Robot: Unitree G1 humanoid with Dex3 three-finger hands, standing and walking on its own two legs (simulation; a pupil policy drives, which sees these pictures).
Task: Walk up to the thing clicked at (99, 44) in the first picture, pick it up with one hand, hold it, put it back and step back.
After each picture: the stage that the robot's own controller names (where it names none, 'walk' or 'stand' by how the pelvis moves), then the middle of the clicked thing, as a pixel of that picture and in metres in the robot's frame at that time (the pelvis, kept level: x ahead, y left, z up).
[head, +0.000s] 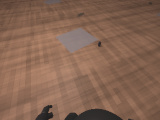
stand; (99, 44) +1.69 -0.21 -0.72
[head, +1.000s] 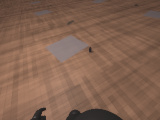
walk; (90, 49) +1.55 +0.13 -0.69
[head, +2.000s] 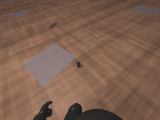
walk; (78, 64) +0.97 +0.29 -0.71
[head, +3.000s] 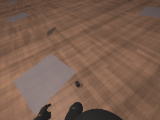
walk; (77, 84) +0.57 +0.25 -0.72
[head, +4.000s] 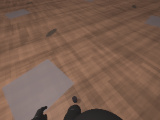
stand; (74, 99) +0.34 +0.21 -0.70
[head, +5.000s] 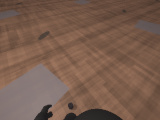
stand; (70, 106) +0.28 +0.20 -0.72
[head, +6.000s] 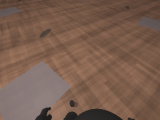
stand; (72, 103) +0.29 +0.19 -0.72
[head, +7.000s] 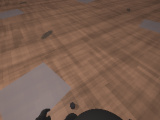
stand; (72, 105) +0.28 +0.18 -0.73
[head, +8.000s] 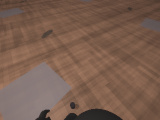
stand; (72, 105) +0.27 +0.18 -0.73
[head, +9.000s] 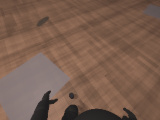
go down; (71, 95) +0.30 +0.18 -0.70
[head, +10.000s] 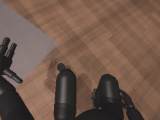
go down; (61, 68) +0.35 +0.24 -0.29
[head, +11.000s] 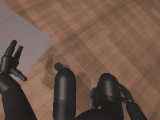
close in; (59, 67) +0.35 +0.25 -0.28
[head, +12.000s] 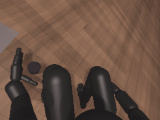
close in; (34, 68) +0.32 +0.27 -0.21
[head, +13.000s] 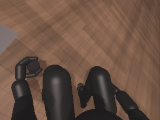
close; (33, 67) +0.33 +0.28 -0.21
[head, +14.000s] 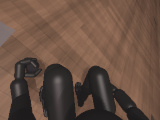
lift; (32, 67) +0.32 +0.28 -0.22
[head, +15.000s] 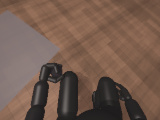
lift; (56, 73) +0.29 +0.24 -0.06
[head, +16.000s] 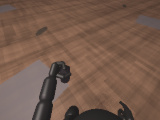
hold; (64, 74) +0.32 +0.18 +0.04
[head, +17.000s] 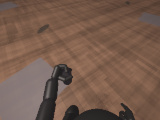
hold; (67, 76) +0.32 +0.17 +0.00
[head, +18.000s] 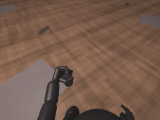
hold; (68, 78) +0.31 +0.16 +0.00
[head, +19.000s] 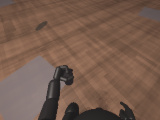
crouch; (68, 77) +0.32 +0.16 -0.03
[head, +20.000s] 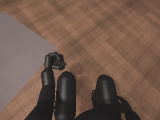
lower; (59, 63) +0.39 +0.21 -0.11
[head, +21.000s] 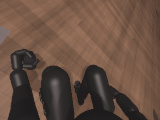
lower; (30, 61) +0.37 +0.28 -0.22
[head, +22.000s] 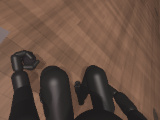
lower; (30, 62) +0.36 +0.28 -0.22
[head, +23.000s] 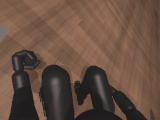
lower; (30, 62) +0.35 +0.28 -0.22
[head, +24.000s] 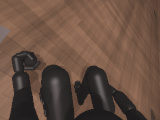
lower; (30, 62) +0.35 +0.28 -0.22
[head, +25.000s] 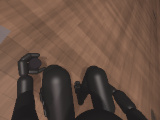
open; (34, 65) +0.34 +0.26 -0.22
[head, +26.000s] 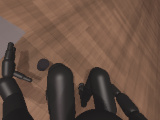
stand; (42, 65) +0.33 +0.25 -0.23
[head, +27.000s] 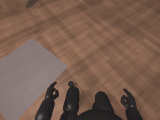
walk; (71, 84) +0.34 +0.19 -0.54
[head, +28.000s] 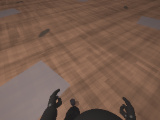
stand; (72, 102) +0.32 +0.18 -0.66
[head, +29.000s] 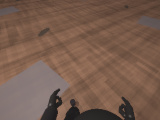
stand; (72, 102) +0.30 +0.17 -0.67
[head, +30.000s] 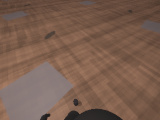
stand; (75, 102) +0.34 +0.16 -0.72
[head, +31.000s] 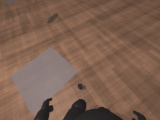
walk; (80, 86) +0.40 +0.16 -0.70
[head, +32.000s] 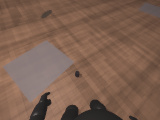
walk; (77, 74) +0.63 +0.12 -0.71
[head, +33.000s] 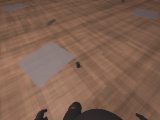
stand; (78, 64) +0.93 +0.26 -0.70
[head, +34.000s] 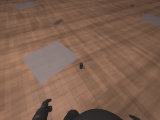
stand; (81, 65) +0.95 +0.15 -0.71
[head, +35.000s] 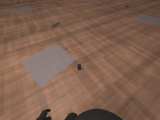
stand; (79, 66) +0.96 +0.19 -0.72
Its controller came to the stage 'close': yes
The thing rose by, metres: 0.70
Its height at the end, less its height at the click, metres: +0.00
